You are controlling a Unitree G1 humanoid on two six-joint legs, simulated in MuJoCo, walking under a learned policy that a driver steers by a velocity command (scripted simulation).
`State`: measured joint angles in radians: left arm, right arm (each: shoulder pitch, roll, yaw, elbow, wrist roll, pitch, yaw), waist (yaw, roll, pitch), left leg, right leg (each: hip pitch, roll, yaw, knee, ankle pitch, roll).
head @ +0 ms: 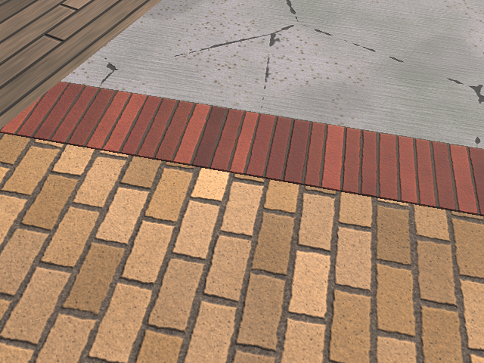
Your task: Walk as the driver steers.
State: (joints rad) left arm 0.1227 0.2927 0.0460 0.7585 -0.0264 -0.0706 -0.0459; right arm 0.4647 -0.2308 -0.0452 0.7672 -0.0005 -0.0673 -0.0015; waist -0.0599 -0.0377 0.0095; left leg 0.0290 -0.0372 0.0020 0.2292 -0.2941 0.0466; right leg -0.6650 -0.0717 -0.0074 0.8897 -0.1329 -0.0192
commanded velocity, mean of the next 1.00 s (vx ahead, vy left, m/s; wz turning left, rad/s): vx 0.36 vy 0.00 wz -0.45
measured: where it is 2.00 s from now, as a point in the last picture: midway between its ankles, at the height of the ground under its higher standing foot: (271, 352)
